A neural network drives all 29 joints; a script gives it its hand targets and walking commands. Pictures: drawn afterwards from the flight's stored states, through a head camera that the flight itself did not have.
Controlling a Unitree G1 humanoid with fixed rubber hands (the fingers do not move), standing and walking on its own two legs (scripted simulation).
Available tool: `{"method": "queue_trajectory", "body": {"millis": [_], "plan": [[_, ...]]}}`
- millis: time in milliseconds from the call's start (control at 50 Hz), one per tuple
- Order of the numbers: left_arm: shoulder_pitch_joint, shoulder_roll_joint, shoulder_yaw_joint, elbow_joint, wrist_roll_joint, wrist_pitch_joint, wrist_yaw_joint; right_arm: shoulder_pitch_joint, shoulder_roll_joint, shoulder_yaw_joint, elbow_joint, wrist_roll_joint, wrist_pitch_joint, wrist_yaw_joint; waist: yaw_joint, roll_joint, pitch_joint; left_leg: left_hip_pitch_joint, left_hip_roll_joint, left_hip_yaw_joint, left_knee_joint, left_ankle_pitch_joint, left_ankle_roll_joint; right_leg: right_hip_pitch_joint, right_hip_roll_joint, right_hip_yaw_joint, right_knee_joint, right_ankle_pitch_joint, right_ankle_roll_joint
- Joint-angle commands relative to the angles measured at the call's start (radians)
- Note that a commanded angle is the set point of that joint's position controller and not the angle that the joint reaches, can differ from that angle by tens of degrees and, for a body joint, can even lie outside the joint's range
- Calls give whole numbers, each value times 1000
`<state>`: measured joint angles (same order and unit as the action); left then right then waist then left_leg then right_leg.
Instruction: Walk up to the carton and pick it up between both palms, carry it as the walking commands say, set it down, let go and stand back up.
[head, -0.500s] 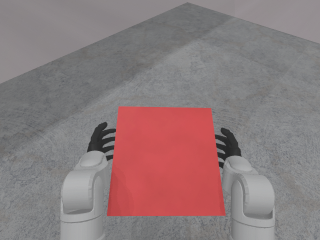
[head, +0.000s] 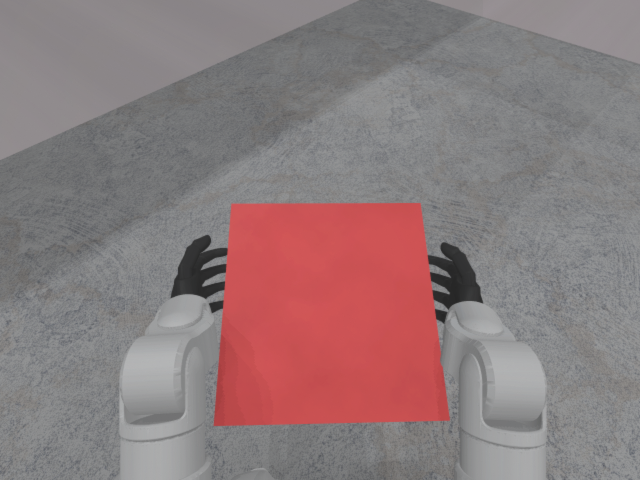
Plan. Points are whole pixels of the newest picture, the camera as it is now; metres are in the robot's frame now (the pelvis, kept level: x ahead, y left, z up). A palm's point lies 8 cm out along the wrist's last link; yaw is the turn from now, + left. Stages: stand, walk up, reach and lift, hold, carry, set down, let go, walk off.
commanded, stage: carry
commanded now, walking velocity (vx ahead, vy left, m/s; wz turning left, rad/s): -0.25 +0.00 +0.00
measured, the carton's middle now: (325, 320) +0.30 +0.01 +0.02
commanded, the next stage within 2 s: none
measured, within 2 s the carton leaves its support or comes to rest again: neither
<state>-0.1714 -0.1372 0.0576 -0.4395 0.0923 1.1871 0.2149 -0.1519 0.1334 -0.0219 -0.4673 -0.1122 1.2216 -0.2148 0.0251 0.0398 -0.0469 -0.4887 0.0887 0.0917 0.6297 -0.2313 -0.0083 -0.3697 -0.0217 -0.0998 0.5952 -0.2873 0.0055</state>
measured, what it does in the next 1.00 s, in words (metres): walks backwards: left foot, then right foot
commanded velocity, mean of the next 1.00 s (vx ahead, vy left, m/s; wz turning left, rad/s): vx -0.25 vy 0.00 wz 0.00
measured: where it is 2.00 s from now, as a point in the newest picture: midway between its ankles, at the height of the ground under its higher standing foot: outside the picture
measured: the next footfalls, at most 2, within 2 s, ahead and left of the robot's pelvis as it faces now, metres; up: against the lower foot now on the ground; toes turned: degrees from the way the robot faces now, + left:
left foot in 0.34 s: -0.10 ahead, +0.13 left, +0.00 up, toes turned +6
right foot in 0.68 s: -0.23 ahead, -0.11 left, +0.00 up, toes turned -5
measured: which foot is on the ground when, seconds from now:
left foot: up 0.00-0.32, down 0.34-0.68, up 0.70-1.00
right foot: down 0.00-0.34, up 0.36-0.66, down 0.68-1.00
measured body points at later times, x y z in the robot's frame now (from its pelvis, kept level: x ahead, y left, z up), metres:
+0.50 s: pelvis -0.16 +0.02 +0.01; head -0.14 +0.04 +0.46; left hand +0.11 +0.19 +0.09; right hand +0.13 -0.11 +0.10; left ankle -0.14 +0.12 -0.72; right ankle -0.16 -0.10 -0.64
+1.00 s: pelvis -0.34 +0.00 +0.01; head -0.33 +0.00 +0.46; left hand -0.06 +0.15 +0.11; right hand -0.06 -0.15 +0.11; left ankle -0.39 +0.12 -0.69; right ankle -0.27 -0.11 -0.72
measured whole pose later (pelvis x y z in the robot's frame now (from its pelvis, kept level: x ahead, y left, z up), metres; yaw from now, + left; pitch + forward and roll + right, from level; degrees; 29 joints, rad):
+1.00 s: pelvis -0.34 +0.00 +0.01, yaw +0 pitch +4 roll +2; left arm -0.18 -0.14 0.05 -0.43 0.12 1.22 0.22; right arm -0.18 0.14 -0.03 -0.45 -0.09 1.24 -0.24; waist -0.02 -0.02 -0.06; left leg -0.38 -0.01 0.06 0.78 -0.48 -0.04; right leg -0.45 -0.06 -0.06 0.52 -0.14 -0.03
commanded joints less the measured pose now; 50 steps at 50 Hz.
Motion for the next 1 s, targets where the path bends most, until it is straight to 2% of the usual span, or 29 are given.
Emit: {"method": "queue_trajectory", "body": {"millis": [0,20,40,60,100,120,220,280,300,320,340,360,380,400,420,460,560,620,640,660,680,700,720,740,760,800,860,940,980], "plan": [[-280,-956,-600,-15,-371,26,-267,-355,933,583,-85,353,-15,232,-11,-386,-308,-81,-56,-13,357,-424,-22,206,-435,423,-207,824,-201],[-314,-968,-601,-44,-378,23,-270,-391,972,597,-73,375,-16,235,-12,-285,-288,-91,-77,-93,522,-430,-23,176,-415,373,-195,839,-218],[-325,-983,-601,-57,-371,18,-270,-416,996,611,-75,389,-19,239,-12,-197,-275,-94,-78,-106,602,-377,-23,148,-379,302,-189,764,-207],[-320,-996,-601,-63,-360,15,-270,-421,1013,621,-79,396,-22,243,-13,-179,-263,-99,-72,-100,637,-313,-27,136,-340,247,-181,686,-191],[-316,-1001,-587,-70,-353,6,-269,-432,1032,632,-83,411,-29,242,-20,-175,-270,-80,-65,-65,595,-227,-43,159,-268,159,-162,582,-142],[-315,-993,-580,-74,-350,5,-265,-436,1030,635,-87,414,-28,239,-21,-194,-280,-66,-68,-42,512,-224,-47,172,-257,159,-172,523,-126],[-252,-942,-562,-44,-332,22,-249,-378,981,618,-52,401,-4,230,-7,-278,-321,33,-99,-11,143,-284,-23,256,-287,251,-197,557,-150],[-260,-939,-578,-26,-340,32,-243,-352,970,594,-27,390,6,235,-25,-223,-347,190,-90,9,-210,-95,-10,219,-242,223,-123,478,-105],[-273,-936,-585,-20,-343,34,-241,-346,968,579,-9,383,8,238,-23,-164,-327,273,-33,-42,-265,-50,1,115,-208,194,-85,375,-64],[-280,-935,-587,-15,-341,35,-238,-342,960,565,1,380,9,243,-19,-21,-305,353,105,-177,-306,60,34,-30,-153,139,12,177,-24],[-335,-950,-608,-46,-351,36,-243,-345,963,548,15,369,-2,246,-33,261,-249,297,328,-409,-282,397,148,-207,-40,20,179,-135,22],[-378,-986,-618,-56,-358,32,-245,-371,992,560,-16,379,-5,256,-35,250,-233,248,387,-396,-267,656,238,-214,1,44,480,-311,22],[-408,-1025,-639,-71,-374,25,-252,-395,1018,567,-44,383,-13,263,-29,169,-229,196,332,-302,-255,640,238,-186,5,104,626,-288,23],[-432,-1050,-663,-87,-397,18,-259,-407,1032,563,-58,381,-22,266,-21,110,-217,168,259,-191,-241,576,208,-174,1,104,700,-214,28],[-446,-1061,-683,-103,-414,14,-262,-399,1034,554,-60,373,-31,264,-17,119,-223,187,214,-136,-219,566,181,-188,1,96,708,-167,29],[-434,-1046,-699,-121,-428,14,-259,-370,1015,540,-69,363,-36,255,-17,135,-264,279,171,-108,-179,593,154,-181,15,69,609,-168,42],[-346,-975,-672,-82,-404,46,-246,-287,941,521,-61,327,-16,234,-43,191,-311,425,209,-261,-206,562,171,-99,31,20,176,-238,48],[-310,-961,-635,-42,-392,59,-249,-290,934,537,-57,333,-1,226,-32,147,-341,412,194,-250,-160,545,137,46,25,-6,-145,-82,48],[-305,-955,-619,-30,-387,61,-252,-295,932,542,-55,339,2,224,-32,104,-345,352,165,-230,-140,460,104,131,-10,13,-233,-9,44],[-303,-947,-602,-18,-382,62,-257,-307,935,549,-50,343,4,222,-32,33,-324,233,119,-197,-95,318,63,213,-87,91,-265,79,28],[-294,-938,-592,9,-373,57,-260,-314,936,561,-55,343,7,224,-26,-194,-307,51,31,-105,-5,89,13,267,-240,253,-196,477,-38],[-305,-960,-591,9,-373,47,-260,-377,945,581,-85,362,7,231,-17,-352,-265,-57,-32,-18,136,-221,-13,222,-366,318,-182,744,-139],[-349,-985,-593,-25,-383,39,-263,-426,986,598,-81,387,4,235,-7,-322,-252,-89,-74,-46,393,-391,-19,186,-404,337,-183,901,-202],[-351,-996,-586,-43,-368,32,-263,-451,1022,623,-75,412,-1,240,-8,-217,-245,-83,-92,-110,528,-387,-18,150,-377,287,-181,843,-211],[-347,-1000,-583,-59,-353,26,-262,-455,1038,638,-73,423,-5,246,-9,-175,-233,-89,-93,-120,599,-337,-20,126,-341,237,-179,737,-200],[-325,-999,-566,-60,-340,17,-261,-446,1051,649,-67,431,-12,248,-14,-171,-233,-108,-86,-100,639,-240,-40,161,-275,170,-162,617,-167],[-314,-981,-554,-71,-338,12,-254,-440,1039,647,-76,434,-11,239,-16,-207,-266,-81,-85,-38,441,-240,-55,225,-249,188,-166,550,-141],[-280,-949,-561,-59,-338,27,-245,-378,1002,620,-47,413,6,231,-7,-277,-315,25,-105,-23,148,-285,-29,278,-272,266,-180,620,-163],[-280,-954,-578,-50,-345,35,-243,-347,991,601,-30,400,12,232,-18,-260,-337,106,-112,-15,-57,-210,-14,280,-258,266,-149,593,-147]]}}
